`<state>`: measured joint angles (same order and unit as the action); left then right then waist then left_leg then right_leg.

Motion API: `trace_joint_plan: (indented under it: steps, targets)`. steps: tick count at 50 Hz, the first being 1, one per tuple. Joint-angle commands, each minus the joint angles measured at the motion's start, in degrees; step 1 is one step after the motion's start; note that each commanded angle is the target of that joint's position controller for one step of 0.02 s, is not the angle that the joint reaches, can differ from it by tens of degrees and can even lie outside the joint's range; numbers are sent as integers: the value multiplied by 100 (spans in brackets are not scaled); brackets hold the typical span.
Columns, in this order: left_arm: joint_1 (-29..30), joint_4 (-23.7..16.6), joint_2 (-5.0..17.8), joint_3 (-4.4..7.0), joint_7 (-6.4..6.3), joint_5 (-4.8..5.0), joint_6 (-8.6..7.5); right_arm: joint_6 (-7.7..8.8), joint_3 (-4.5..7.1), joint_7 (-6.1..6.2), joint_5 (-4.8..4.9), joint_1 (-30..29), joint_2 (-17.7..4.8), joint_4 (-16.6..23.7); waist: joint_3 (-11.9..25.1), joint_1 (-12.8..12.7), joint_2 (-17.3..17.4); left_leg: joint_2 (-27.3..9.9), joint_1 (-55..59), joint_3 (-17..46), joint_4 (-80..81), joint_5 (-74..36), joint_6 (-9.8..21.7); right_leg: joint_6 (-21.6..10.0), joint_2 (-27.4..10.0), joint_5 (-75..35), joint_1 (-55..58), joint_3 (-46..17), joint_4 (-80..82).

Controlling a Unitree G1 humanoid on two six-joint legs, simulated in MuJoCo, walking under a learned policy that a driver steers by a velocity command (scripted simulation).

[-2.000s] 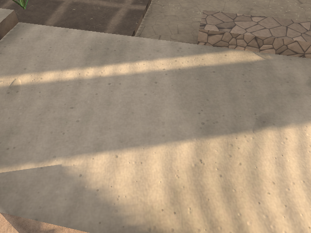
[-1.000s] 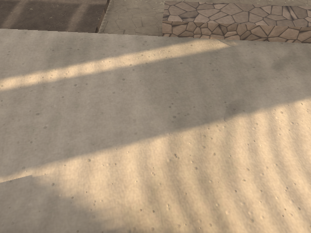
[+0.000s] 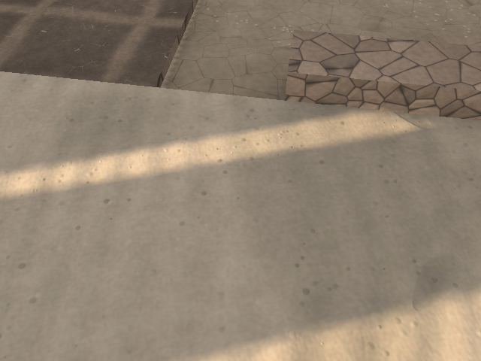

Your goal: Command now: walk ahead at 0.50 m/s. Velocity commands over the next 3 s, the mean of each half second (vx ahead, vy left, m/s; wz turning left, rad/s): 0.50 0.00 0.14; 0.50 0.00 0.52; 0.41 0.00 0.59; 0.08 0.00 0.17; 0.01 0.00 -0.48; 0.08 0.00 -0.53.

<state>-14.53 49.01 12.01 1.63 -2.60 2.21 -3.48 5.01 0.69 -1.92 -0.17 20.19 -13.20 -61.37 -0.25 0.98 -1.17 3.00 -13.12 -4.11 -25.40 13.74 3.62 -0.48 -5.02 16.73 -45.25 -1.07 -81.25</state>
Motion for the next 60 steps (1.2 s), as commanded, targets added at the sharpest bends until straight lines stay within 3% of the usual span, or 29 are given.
trace_joint_plan:
  steps: [1, 4, 6, 9, 11, 12, 13, 14, 15, 16, 17, 18, 20, 23, 30, 35, 38, 40, 41, 42, 43, 44, 45, 46, 47, 50, 52, 55, 60]
  targets:
    - [-369, -282, 160, 87, 28, -216, -92, 207, 56, 231, -33, -791, -618, 546, -338, -517, 555, -942, -1844, 409, 1498, -2371, 835, 42, -177, -1999, 1583, -48, 2747]
    - [703, -559, 93, 42, 186, -107, -92, 168, 200, 359, 169, -135, -1029, 378, -184, -109, 467, -1306, -813, 659, 1704, -2010, 907, 128, 68, -2761, 1710, 20, 4101]
    - [1180, -712, 229, 51, 259, -87, -75, 75, 254, 369, 231, 158, -953, 273, -381, 78, 304, -1542, 100, 816, 1529, -1703, 825, 2, 40, -2623, 1171, -73, 4624]
    - [1654, -912, 374, 108, 364, -142, -144, -54, 339, 316, 202, 544, -944, 128, -446, 204, 200, -1781, 1039, 968, 1025, -2025, 691, -266, 140, -1807, 895, 42, 4929]
    - [1112, -823, 564, 224, 375, -154, -171, -122, 380, 292, 158, 369, -1028, 178, -45, -176, 334, -1611, 1201, 835, 183, -3367, 532, -489, 410, -1243, 1847, 292, 5173]
    - [61, -534, 889, 393, 344, -163, -194, -132, 314, 273, 121, 315, -833, 231, 579, -626, 245, -1256, 660, 637, -1002, -3672, 392, -711, 372, -1554, 3375, 192, 5048]
    - [-1014, -343, 1487, 561, 312, -202, -186, -34, 146, 213, 16, 684, -310, 336, 1632, -790, -585, -621, -1317, 329, -3143, -1868, 78, -1406, -1031, -1693, 5903, -1504, 4871]
    - [-1534, -160, 1521, 577, 347, -124, -152, 115, 37, 140, 91, 924, -61, 300, 2465, -868, -1457, 87, -2776, 765, -4651, 1914, -90, -1946, -1969, -334, 7053, -3833, 5909]
    - [-1462, -142, 1089, 464, 319, -187, -156, 190, 284, 125, 319, 297, -802, 351, 1882, -987, -855, -155, -3413, 1316, -5168, 1851, 21, -1670, -1762, 352, 6686, -3705, 6217]
    - [-756, -229, 975, 398, 281, -195, -162, 188, 348, 178, 368, -378, -955, 638, 980, -791, -634, -448, -3611, 1097, -5062, 1194, 64, -1364, -1627, -9, 5661, -2821, 6414]
    - [-185, -315, 747, 325, 282, -211, -182, 133, 365, 235, 274, -569, -859, 679, 582, -542, -324, -716, -3319, 979, -4742, 687, 21, -1245, -1440, -496, 4739, -2135, 6651]
    - [156, -319, 572, 295, 305, -234, -223, 44, 396, 283, 196, -506, -702, 649, 360, -285, -342, -908, -2914, 1002, -4371, 378, -6, -1099, -1212, -748, 4091, -1621, 6873]
    - [320, -190, 430, 284, 347, -277, -275, -147, 415, 299, 216, -193, -406, 571, 267, 1, -370, -980, -2343, 1015, -4099, 57, -27, -971, -964, -1035, 3467, -923, 7189]
    - [28, 45, 635, 353, 259, -322, -312, -236, 468, 315, 193, -441, -355, 705, 121, 25, -226, -921, -2765, 1201, -3697, -625, -58, -1021, -999, -1801, 3533, -286, 7350]
    - [-359, 392, 792, 375, 75, -257, -268, -206, 423, 119, 118, -1645, -206, 1219, -244, -259, -218, -768, -2786, 721, -1749, -2093, -123, -765, -904, -1915, 3940, 794, 7480]
    - [-746, 640, 949, 461, 41, -174, -116, -221, 366, -71, 155, -2366, -172, 1667, -580, -449, -197, -739, -3142, 348, -1155, -1320, 67, -694, -1259, -2504, 5030, 1076, 7046]
    - [-531, 565, 1197, 536, 6, -113, -24, -219, 461, -162, 157, -2105, -391, 1804, -248, -137, -458, -307, -2159, -211, -1082, -364, 355, -531, -1279, -5009, 5177, 1342, 6051]
    - [-337, 478, 1297, 535, -4, -90, 33, -218, 739, -131, 185, -659, -896, 1483, 572, 645, -419, 196, -22, -351, -549, -573, 709, -275, -960, -5766, 4649, 1548, 4012]
    - [-349, 326, 1178, 480, 6, -201, -17, -255, 937, 2, 174, 206, -1467, 1310, 1168, 923, 313, -698, 1864, 1193, -430, -674, 1120, 4, -689, -3696, 3016, 1543, 2129]
    - [-649, -28, 351, 215, 126, -273, -243, -223, 962, 33, 193, 21, -1902, 1463, 1752, 281, 1685, -2139, 3525, 4703, 502, 168, 2286, 350, 722, 1367, 588, 737, 41]
    - [-70, -132, 802, 298, 241, -52, -530, -206, 813, 45, 86, 311, -1490, 1468, 2056, 622, 1026, -2162, 3749, 4938, 938, 58, 2119, 140, 564, 1440, -32, -456, -282]
    - [365, -284, 925, 323, 273, 91, -636, -153, 726, 78, 57, 138, -1127, 1468, 1444, 603, 831, -1946, 3314, 3946, 819, -514, 1827, -9, 301, 1002, -347, -436, -98]
    - [426, -233, 886, 326, 236, -2, -656, -100, 665, 68, 102, -314, -920, 1562, 928, 307, 236, -1651, 2391, 3159, 820, -1187, 1601, -37, 29, 570, -84, -424, 520]
    - [482, -205, 980, 398, 179, -170, -608, -79, 602, 77, 125, -692, -708, 1662, 703, 97, 116, -1452, 1632, 2668, 876, -1696, 1440, 0, -146, 358, 353, -381, 1053]
    - [410, -225, 957, 425, 172, -204, -523, -68, 556, 95, 103, -861, -608, 1743, 577, -85, 140, -1339, 1089, 2493, 1002, -1969, 1433, 44, -226, 242, 730, -397, 1282]
    - [533, -375, 748, 408, 161, -271, -334, -43, 598, 193, 131, -724, -872, 1773, 332, -229, 164, -1211, 360, 2234, 1230, -2345, 1456, 286, -177, -25, 947, -238, 2178]
    - [1029, -546, 639, 352, 151, -301, -298, -57, 644, 266, 145, -585, -1044, 1783, 159, -103, 248, -1026, 68, 1994, 1276, -2299, 1331, 397, -34, -697, 967, -131, 3124]
    - [1650, -719, 503, 272, 214, -260, -316, -111, 651, 294, 177, -348, -1051, 1751, 83, 164, 490, -719, -222, 1786, 1172, -1798, 1015, 364, 315, -1913, 1483, -46, 4520]
    - [2040, -964, 825, 319, 309, -165, -393, -155, 633, 309, 209, -8, -986, 1635, 74, 277, 655, -999, 354, 2521, 672, -1042, 834, 204, 483, -1917, 1778, -307, 5355]
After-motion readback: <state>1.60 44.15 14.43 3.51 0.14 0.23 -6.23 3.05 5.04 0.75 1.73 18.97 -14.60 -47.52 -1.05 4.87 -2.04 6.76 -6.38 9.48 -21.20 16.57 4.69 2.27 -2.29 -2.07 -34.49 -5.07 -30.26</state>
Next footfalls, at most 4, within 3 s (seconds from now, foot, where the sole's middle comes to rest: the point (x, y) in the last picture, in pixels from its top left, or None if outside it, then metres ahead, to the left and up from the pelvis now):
0.24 right None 0.33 -0.14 -0.78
0.80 left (198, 329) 0.59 0.14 -0.78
1.28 right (220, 231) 0.93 0.08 -0.78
1.76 left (142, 265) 0.80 0.32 -0.78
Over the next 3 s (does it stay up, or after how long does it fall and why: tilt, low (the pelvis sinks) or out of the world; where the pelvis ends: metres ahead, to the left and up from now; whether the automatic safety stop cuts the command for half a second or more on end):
stays up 0.86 0.19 0.01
